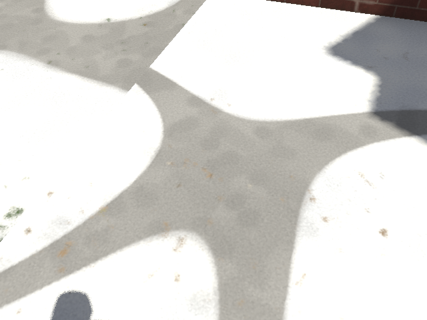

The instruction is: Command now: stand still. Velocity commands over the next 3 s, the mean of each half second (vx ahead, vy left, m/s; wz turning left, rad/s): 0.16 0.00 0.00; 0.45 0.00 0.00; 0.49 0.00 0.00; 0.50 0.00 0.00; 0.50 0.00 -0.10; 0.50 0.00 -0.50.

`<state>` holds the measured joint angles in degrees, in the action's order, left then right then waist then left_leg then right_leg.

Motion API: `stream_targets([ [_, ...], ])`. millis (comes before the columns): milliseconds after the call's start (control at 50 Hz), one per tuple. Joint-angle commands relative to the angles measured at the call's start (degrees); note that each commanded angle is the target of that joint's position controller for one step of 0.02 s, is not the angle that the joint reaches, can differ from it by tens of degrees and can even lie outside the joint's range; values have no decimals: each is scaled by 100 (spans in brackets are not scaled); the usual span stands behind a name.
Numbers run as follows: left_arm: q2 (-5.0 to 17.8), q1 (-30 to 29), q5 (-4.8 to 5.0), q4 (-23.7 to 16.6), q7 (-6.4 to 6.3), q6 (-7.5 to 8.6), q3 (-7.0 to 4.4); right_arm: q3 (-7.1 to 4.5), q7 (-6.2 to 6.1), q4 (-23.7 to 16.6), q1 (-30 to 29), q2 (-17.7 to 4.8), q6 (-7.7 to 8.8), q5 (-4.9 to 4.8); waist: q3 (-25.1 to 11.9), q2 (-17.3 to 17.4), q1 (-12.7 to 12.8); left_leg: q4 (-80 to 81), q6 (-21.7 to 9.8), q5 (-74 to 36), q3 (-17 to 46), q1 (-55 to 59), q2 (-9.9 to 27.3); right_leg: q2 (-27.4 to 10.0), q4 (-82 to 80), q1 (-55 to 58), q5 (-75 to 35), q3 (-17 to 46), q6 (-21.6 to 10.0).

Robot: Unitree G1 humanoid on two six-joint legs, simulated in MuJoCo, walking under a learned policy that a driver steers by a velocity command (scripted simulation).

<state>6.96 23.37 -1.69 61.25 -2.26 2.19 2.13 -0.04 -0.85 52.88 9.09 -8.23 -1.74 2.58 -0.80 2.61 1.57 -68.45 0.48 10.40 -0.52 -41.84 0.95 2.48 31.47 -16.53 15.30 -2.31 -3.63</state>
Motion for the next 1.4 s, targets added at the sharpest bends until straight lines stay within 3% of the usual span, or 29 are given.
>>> stream_targets([
  [20,848,293,27,-292,13,5,-150,33,83,-217,-10,-163,49,-211,308,-1214,132,2485,-40,183,-111,1961,-141,-1291,-1776,-811,748,1341,-693],
  [80,746,644,-52,-236,95,-120,-178,-93,50,119,699,-417,142,-214,629,-777,-59,3885,-154,386,-67,3597,-198,-1243,-1515,-1311,1543,1495,-512],
  [100,647,756,-76,-246,126,-72,-182,-92,15,184,1034,-439,265,-180,724,-514,-156,4382,-102,32,339,4265,192,-1127,-1328,-1636,1272,1424,-272],
  [120,448,695,-48,-336,158,-20,-160,-69,-31,175,1434,-534,392,-112,676,-211,-262,4583,-114,-416,1386,4679,1129,-928,-570,-1769,982,1136,-32],
  [140,216,760,125,-358,202,-54,-142,-34,-79,241,1072,-578,319,-77,690,692,-37,4767,-549,67,1910,3659,1495,-637,-827,-1320,521,714,66],
  [160,504,541,86,-259,195,-130,-232,5,-44,148,839,-319,298,-140,753,327,-106,4993,-534,949,1867,3026,1168,-604,-703,-470,66,726,135],
  [220,404,600,-67,-142,249,-190,-293,-152,-44,157,733,-685,292,-249,621,564,-15,5241,-481,2673,1638,2528,715,-191,-161,151,510,251,138],
  [260,425,355,-164,-259,265,-167,-337,-289,-27,239,1147,-858,254,-241,733,662,-275,5387,-866,3610,2194,2930,992,1,456,-749,1071,-70,-21],
  [320,506,-390,-151,-567,315,-77,-434,-387,-39,452,1791,-896,291,-116,761,551,-602,5650,-1408,3726,3160,3509,1473,-145,1389,-1875,1302,117,-164],
  [420,365,-690,-47,-684,372,57,-450,-416,-40,436,1256,-765,407,-142,487,497,-188,5673,-1235,2124,2077,2394,1083,-56,939,-609,485,-6,-107],
  [500,421,-219,20,-567,310,89,-468,-487,-13,416,1116,-828,432,-243,459,234,229,5243,-1072,2405,1417,1031,770,147,-193,1439,-19,-311,-54],
  [520,516,195,38,-458,263,143,-504,-477,-15,381,1114,-734,466,-211,430,37,401,4761,-1003,2545,1240,486,597,25,-433,2199,177,-165,-63],
  [540,873,818,-8,-344,186,225,-595,-438,6,258,889,-530,538,-177,414,-533,702,3654,-812,2446,797,-299,245,-778,-984,2969,991,916,-148],
  [560,1568,1443,-48,-291,118,237,-735,-309,93,24,857,46,632,-259,116,-1870,812,1770,-601,2263,-202,-1261,-389,-2398,-2087,3568,3304,3601,-638],
  [580,1551,1567,-54,-133,81,135,-765,-476,151,-128,302,-654,638,-56,737,-1136,854,1095,-633,2076,-20,-1855,-191,-2755,-2400,2875,3881,4377,-1035],
  [620,1164,680,-42,-407,154,177,-659,-453,268,-17,316,-483,650,-47,1117,-565,293,825,-613,844,190,-1520,218,-2099,-2310,2091,2532,3235,-762],
  [680,712,278,36,-444,207,264,-517,-409,325,258,727,-320,533,-16,716,-789,-204,711,-433,-119,-2,-441,299,-1346,-2325,1265,349,1752,-492],
  [780,617,827,106,-198,224,318,-428,-291,335,-277,-649,-279,479,-31,862,-754,-16,1802,-284,-1087,-405,-107,185,-1099,-2169,989,-2394,859,-494],
  [900,838,1262,45,29,119,305,-414,-181,298,-656,-1728,-360,512,-181,928,-824,219,3408,-459,-974,-571,597,-94,-1373,-2048,1811,-3380,737,-542],
  [940,938,1152,18,60,100,307,-431,-218,243,-579,-1347,-479,553,-178,674,-855,-17,3684,-654,-494,-608,1241,-304,-1409,-1442,2170,-4718,585,-517],
  [980,1023,1058,40,91,103,281,-461,-350,142,-120,160,-729,657,-154,-142,-774,-653,4017,-894,-415,-702,3145,-565,-1236,284,1936,-5472,324,-437],
  [1000,957,967,83,-39,133,292,-445,-458,79,92,1163,-1041,712,-36,-812,-621,-1044,3914,-1144,-74,154,4769,232,-1100,1707,820,-4043,248,-406],
  [1020,238,1628,300,-179,228,295,-303,-619,59,132,1764,-1703,703,105,-1904,770,-823,4092,-2036,330,3085,6719,2216,-230,4109,-1260,120,-78,-144],
  [1040,900,1295,172,-110,243,284,-501,-609,103,193,1736,-1490,565,-157,-2000,222,-925,4979,-2155,1039,4289,6437,2265,76,4794,-1880,1317,493,-228],
  [1060,951,655,96,-346,232,263,-563,-537,102,160,1010,-1285,544,-189,-825,190,-630,5188,-1895,1523,3393,5542,2024,-295,4847,-2382,825,511,-266],
  [1100,711,83,-4,-497,254,274,-552,-409,109,109,357,-763,654,-193,177,-126,-261,5613,-1518,363,2133,3770,1512,-670,4092,-1938,175,481,-232],
  [1140,436,384,-106,-373,303,111,-525,-321,79,266,499,-480,734,-203,274,-51,51,5799,-1379,-489,1407,2971,1183,-766,3674,-1271,149,438,-112],
  [1200,438,-12,-80,-549,347,-2,-539,-351,71,430,861,-704,841,-208,366,64,155,5989,-1393,-991,914,2803,996,-820,3139,-1437,-260,289,20],
  [1400,568,-2444,34,-1356,406,55,-473,-331,35,678,2026,-873,813,-166,721,58,-476,5981,-1265,-1733,495,4030,1014,-669,510,-1864,-1501,-112,135],
])
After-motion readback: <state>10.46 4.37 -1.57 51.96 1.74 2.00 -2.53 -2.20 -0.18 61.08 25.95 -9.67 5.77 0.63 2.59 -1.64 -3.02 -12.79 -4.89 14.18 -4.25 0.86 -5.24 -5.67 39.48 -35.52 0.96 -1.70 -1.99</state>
